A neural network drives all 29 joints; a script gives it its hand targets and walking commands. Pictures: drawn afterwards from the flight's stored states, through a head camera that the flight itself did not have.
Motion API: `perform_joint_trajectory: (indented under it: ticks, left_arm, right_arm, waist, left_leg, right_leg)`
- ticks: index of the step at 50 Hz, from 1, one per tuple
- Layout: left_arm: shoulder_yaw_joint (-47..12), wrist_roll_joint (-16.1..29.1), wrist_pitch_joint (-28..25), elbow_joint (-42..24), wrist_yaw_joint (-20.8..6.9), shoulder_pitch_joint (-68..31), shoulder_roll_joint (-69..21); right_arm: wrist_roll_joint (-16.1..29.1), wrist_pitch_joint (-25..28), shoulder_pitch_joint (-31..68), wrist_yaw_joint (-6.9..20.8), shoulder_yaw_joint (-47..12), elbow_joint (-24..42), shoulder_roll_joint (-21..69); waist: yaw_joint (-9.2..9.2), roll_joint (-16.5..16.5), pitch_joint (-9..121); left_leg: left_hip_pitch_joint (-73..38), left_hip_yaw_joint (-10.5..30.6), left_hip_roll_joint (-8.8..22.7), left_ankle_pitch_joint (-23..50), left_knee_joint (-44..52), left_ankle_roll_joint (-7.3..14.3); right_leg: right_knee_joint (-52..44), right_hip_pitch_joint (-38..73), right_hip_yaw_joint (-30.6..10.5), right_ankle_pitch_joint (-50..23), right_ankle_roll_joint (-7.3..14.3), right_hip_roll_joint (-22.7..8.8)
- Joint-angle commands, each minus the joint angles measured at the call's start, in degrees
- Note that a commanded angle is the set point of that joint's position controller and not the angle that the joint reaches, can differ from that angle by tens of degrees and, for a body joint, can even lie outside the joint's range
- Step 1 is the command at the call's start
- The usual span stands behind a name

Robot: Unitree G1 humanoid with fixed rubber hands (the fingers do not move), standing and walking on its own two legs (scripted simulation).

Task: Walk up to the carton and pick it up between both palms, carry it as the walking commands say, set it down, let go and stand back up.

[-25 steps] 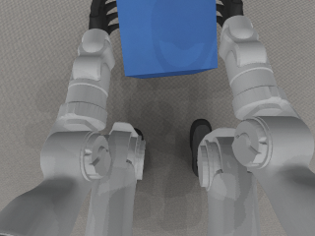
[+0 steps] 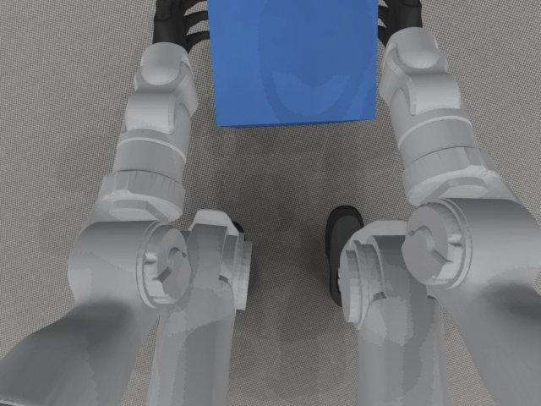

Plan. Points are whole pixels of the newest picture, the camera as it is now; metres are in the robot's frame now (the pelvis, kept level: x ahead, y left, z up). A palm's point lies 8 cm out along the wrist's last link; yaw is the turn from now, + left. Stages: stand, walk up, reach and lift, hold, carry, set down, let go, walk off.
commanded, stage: set down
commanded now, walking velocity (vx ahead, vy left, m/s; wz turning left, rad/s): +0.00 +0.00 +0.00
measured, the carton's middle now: (285, 44) +0.53 +0.01 -0.26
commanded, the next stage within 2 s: let go in 1.68 s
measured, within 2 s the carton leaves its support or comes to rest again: neither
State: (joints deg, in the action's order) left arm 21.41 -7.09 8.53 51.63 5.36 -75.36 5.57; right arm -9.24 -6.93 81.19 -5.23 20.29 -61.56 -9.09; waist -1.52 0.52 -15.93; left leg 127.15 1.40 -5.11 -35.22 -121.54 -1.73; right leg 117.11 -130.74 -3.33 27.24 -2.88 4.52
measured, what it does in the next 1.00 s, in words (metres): rises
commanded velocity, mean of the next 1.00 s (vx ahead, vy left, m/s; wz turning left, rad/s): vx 0.00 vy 0.00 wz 0.00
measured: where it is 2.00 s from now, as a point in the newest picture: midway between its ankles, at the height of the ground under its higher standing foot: (283, 278)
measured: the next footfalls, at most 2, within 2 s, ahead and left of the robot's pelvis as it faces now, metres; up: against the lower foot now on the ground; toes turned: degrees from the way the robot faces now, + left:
none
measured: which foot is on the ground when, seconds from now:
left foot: down 0.00-1.00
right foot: down 0.00-1.00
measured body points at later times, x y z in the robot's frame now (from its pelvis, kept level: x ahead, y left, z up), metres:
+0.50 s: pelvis +0.00 +0.00 +0.00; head +0.37 +0.01 +0.24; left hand +0.53 +0.17 -0.19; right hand +0.53 -0.16 -0.20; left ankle +0.10 +0.12 -0.36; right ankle +0.13 -0.13 -0.36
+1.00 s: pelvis -0.01 -0.02 +0.08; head +0.33 -0.02 +0.36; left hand +0.53 +0.16 -0.04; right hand +0.55 -0.15 -0.04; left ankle +0.10 +0.12 -0.36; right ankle +0.13 -0.13 -0.36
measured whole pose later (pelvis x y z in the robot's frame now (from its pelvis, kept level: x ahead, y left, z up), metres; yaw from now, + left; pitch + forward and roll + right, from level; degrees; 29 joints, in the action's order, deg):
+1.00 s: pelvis -0.01 -0.02 +0.08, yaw +2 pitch +27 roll +3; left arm 10.7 7.0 15.4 42.8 10.4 -73.1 12.6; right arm 5.8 -17.3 73.2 -12.2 7.0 -40.7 -15.1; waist -1.5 0.8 -24.3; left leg 101.6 1.4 -5.1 -35.5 -109.6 -3.0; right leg 108.2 -106.7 -4.0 28.7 -2.1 3.7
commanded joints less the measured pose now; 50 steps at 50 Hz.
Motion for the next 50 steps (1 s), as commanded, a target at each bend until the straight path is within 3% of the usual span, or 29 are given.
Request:
perform_joint_trajectory:
  ticks: [1,5,7,8,9,10,11,12,13,14,15,18,21,22,24,25,26,29,33,36,38,40,42,43,44,46,47,48,50]
  left_arm:
    - [-8.21,0.49,-5.61,2.58,-1.74,-19.0,-5.38]
    - [-4.27,0.29,-7.23,4.46,3.29,-11.38,12.18]
    - [-6.44,3.93,-7.73,0.72,3.9,-14.51,13.13]
    - [-8.63,5.49,-8.23,0.17,4.02,-14.93,12.89]
    - [-7.76,5.55,-8.23,0.32,4.41,-14.93,13.06]
    - [-8.14,6.96,-8.45,1.73,4.52,-14.29,14.08]
    - [-9.53,7.31,-8.37,1.37,4.26,-13.46,14.37]
    - [-9.4,7.38,-8.37,2.14,4.46,-13.51,14.02]
    - [-10.56,9.15,-8.78,0.2,4.19,-14.19,15.13]
    - [-12.02,9.01,-8.97,0.75,4.24,-13.86,15.74]
    - [-11.86,9.37,-8.94,-0.54,4.33,-13.79,15.13]
    - [-12.33,9.81,-8.2,-2.21,4.42,-12.78,14.82]
    - [-13.19,11.32,-7.99,-12.39,4.84,-14.18,16.11]
    - [-15.26,13.0,-7.72,-16.02,5.26,-16.74,14.16]
    - [-14.8,14.59,-6.23,-19.88,5.72,-15.11,15.11]
    - [-15.81,15.07,-5.23,-21.8,6.03,-13.64,14.8]
    - [-16.43,15.3,-4.06,-14.39,6.04,-11.8,13.46]
    - [-13.91,13.98,-1.27,-15.83,6.73,-16.75,17.03]
    - [-11.47,14.74,-0.34,-29.1,7.71,-19.99,19.88]
    - [-10.77,15.99,2.15,-24.79,6.8,-16.96,20.07]
    - [-9.67,16.01,3.91,-23.91,6.66,-17.99,20.97]
    - [-7.58,14.31,4.7,-23.72,6.26,-15.52,22.67]
    - [-7.26,14.87,4.98,-24.47,5.75,-14.76,22.02]
    - [-6.55,14.47,5.44,-23.16,5.52,-14.18,21.4]
    - [-5.94,13.58,5.16,-20.97,5.12,-12.3,21.6]
    - [-7.51,13.92,5.49,-15.4,4.51,-9.09,17.79]
    - [-5.18,12.82,4.39,-13.7,3.66,-7.55,18.65]
    - [-5.16,12.48,4.41,-14.42,3.59,-8.64,18.07]
    - [-5.22,11.8,2.95,-14.34,2.68,-3.31,15.52]
  right_arm:
    - [4.62,5.35,13.83,2.1,-4.23,0.94,6.9]
    - [6.31,7.01,7.89,-2.76,-1.75,2.05,-10.62]
    - [7.2,7.25,9.1,-3.63,-1.91,2.59,-12.14]
    - [9.72,7.27,9.74,-3.58,-3.58,3.01,-10.69]
    - [9.84,7.64,9.98,-3.88,-3.81,2.9,-12.87]
    - [10.65,7.72,9.86,-4.0,-5.73,1.5,-11.43]
    - [11.43,7.81,8.54,-3.65,-5.72,1.23,-12.43]
    - [13.08,7.94,8.4,-3.38,-6.7,1.33,-11.99]
    - [15.02,8.06,9.15,-3.28,-8.69,2.03,-10.95]
    - [17.14,8.11,10.44,-2.74,-9.73,2.73,-11.34]
    - [16.8,7.98,7.64,-2.66,-10.08,0.58,-11.84]
    - [19.37,8.01,12.69,-2.59,-10.93,9.85,-13.87]
    - [22.28,7.73,11.44,-3.07,-11.75,17.17,-14.9]
    - [23.59,7.39,12.84,-3.36,-12.69,20.05,-14.42]
    - [23.37,5.97,12.66,-3.96,-13.95,26.74,-14.41]
    - [24.09,4.96,10.28,-4.26,-14.15,27.04,-14.0]
    - [22.64,3.6,8.54,-4.39,-14.2,20.29,-12.92]
    - [21.55,-0.83,9.25,-5.06,-14.18,14.83,-11.18]
    - [22.1,-2.61,14.16,-5.77,-14.86,27.74,-10.6]
    - [20.6,-5.14,14.51,-7.42,-14.22,31.18,-11.21]
    - [20.11,-6.29,17.5,-7.89,-14.57,37.0,-12.02]
    - [17.6,-7.85,14.9,-7.91,-12.52,36.44,-11.05]
    - [20.1,-9.08,13.14,-7.9,-15.03,35.9,-7.78]
    - [17.88,-9.48,11.37,-7.58,-15.11,33.03,-7.28]
    - [18.62,-9.47,11.94,-7.5,-15.13,33.81,-7.56]
    - [15.49,-9.44,7.19,-6.77,-13.99,27.96,-6.92]
    - [15.33,-8.97,6.19,-6.4,-14.17,25.53,-5.56]
    - [13.35,-8.5,5.04,-6.52,-11.5,25.29,-7.2]
    - [12.93,-6.93,1.43,-5.78,-10.31,26.3,-5.91]
  waist:
    - [1.08,-1.48,60.19]
    - [-0.72,-2.75,62.34]
    - [1.07,-2.69,63.97]
    - [0.35,-4.9,64.01]
    - [0.13,-4.39,65.8]
    - [-0.55,-0.07,64.44]
    - [0.76,-2.01,67.05]
    - [-0.75,-3.01,65.8]
    - [-0.92,-0.06,69.4]
    - [-2.6,-3.41,68.14]
    - [-1.37,-3.01,68.27]
    - [-3.08,-3.47,74.52]
    - [-2.18,-3.95,89.33]
    - [-1.13,-6.68,96.44]
    - [-0.71,-2.14,105.49]
    - [-0.57,-3.51,110.11]
    - [0.2,-2.12,102.03]
    - [-1.39,-1.42,96.11]
    - [-2.97,2.17,107.7]
    - [-1.3,4.21,107.79]
    - [-2.81,5.83,110.42]
    - [-3.02,5.64,107.12]
    - [-4.74,5.13,107.24]
    - [-3.93,7.52,106.7]
    - [-5.8,6.59,104.21]
    - [-2.2,8.19,98.11]
    - [-4.74,7.75,92.94]
    - [-1.76,7.07,95.32]
    - [-2.65,4.76,92.29]
  left_leg:
    - [-28.45,-2.77,-2.97,19.07,9.81,-2.14]
    - [-29.97,-4.27,-2.13,20.44,10.61,-2.99]
    - [-29.76,-3.62,-1.94,19.35,10.23,-2.86]
    - [-30.18,-3.9,-1.35,20.23,10.28,-2.42]
    - [-31.13,-3.81,-1.45,20.12,10.24,-2.58]
    - [-28.84,-3.38,-1.37,20.73,10.6,-2.18]
    - [-32.32,-3.07,-0.82,22.73,9.19,-2.43]
    - [-31.34,-3.12,-0.82,21.8,9.77,-1.9]
    - [-33.11,-2.85,-0.62,23.06,9.18,-1.71]
    - [-32.3,-2.73,0.11,23.05,9.43,-1.6]
    - [-33.54,-2.69,-0.4,22.1,9.36,-1.48]
    - [-36.48,-2.54,0.2,23.7,9.81,-0.63]
    - [-44.7,-2.77,0.24,27.92,10.25,-0.73]
    - [-48.31,-3.93,-0.1,29.39,10.02,-1.15]
    - [-53.42,-4.14,-0.54,31.51,10.6,-0.66]
    - [-57.35,-3.8,-0.74,30.71,11.62,-0.38]
    - [-52.02,-3.94,-0.42,24.24,13.08,-0.46]
    - [-45.59,-4.96,-0.51,11.35,17.46,-0.13]
    - [-51.3,-6.01,-1.16,17.48,17.7,0.65]
    - [-48.62,-6.66,-0.74,11.17,19.57,1.58]
    - [-50.92,-6.6,-0.95,12.07,19.59,2.01]
    - [-49.68,-6.6,-1.04,9.96,22.75,2.08]
    - [-49.96,-7.25,-1.16,11.29,24.47,2.3]
    - [-48.94,-6.72,-0.94,11.2,24.55,2.26]
    - [-47.0,-7.42,-1.15,10.97,25.42,2.4]
    - [-46.03,-6.76,-1.07,10.83,27.63,2.02]
    - [-43.19,-7.92,-1.3,10.98,28.11,1.83]
    - [-44.48,-7.4,-1.0,12.85,28.71,1.32]
    - [-43.32,-8.12,-1.45,18.02,30.9,0.3]
  right_leg:
    - [-0.09,35.2,7.08,-15.66,-0.48,2.3]
    - [-1.51,35.31,6.61,-15.95,-0.29,1.39]
    - [-1.75,35.96,6.14,-15.9,0.02,0.87]
    - [-1.7,37.14,5.37,-17.13,-0.12,0.6]
    - [-1.89,36.92,5.62,-16.47,0.26,0.48]
    - [-1.7,36.73,6.16,-17.14,-0.54,0.28]
    - [-0.83,36.64,6.15,-18.36,-0.73,0.12]
    - [-1.41,35.6,5.7,-17.53,-0.18,0.17]
    - [-0.67,37.28,6.2,-18.44,-0.77,-0.19]
    - [-0.32,33.94,5.69,-18.14,0.17,-0.4]
    - [-0.29,34.45,5.83,-16.94,-0.15,-0.45]
    - [-0.57,36.09,6.36,-17.3,-0.33,-0.65]
    - [-1.1,42.63,7.35,-21.63,0.16,-0.26]
    - [-1.95,46.6,7.3,-23.22,0.62,-0.1]
    - [-2.95,52.39,8.71,-24.58,0.08,0.03]
    - [-3.26,54.63,9.33,-23.6,0.55,0.12]
    - [-4.6,51.26,9.79,-17.82,0.41,-0.32]
    - [-8.35,53.61,9.13,-6.78,0.46,-0.31]
    - [-10.49,65.18,7.61,-12.77,0.12,0.91]
    - [-14.12,72.19,6.43,-8.0,-0.37,0.73]
    - [-14.23,76.02,6.76,-8.28,-0.64,0.57]
    - [-17.17,77.37,6.13,-6.96,-0.65,1.11]
    - [-19.28,79.46,4.97,-8.35,-0.67,1.09]
    - [-20.04,79.13,4.48,-8.35,-0.39,0.99]
    - [-20.62,78.95,4.0,-8.39,-0.65,0.98]
    - [-22.22,78.14,5.36,-9.45,-0.63,1.03]
    - [-24.01,76.84,4.07,-9.58,-0.41,0.54]
    - [-24.32,77.96,3.9,-12.28,-0.13,0.89]
    - [-25.26,78.29,4.04,-20.06,0.16,0.86]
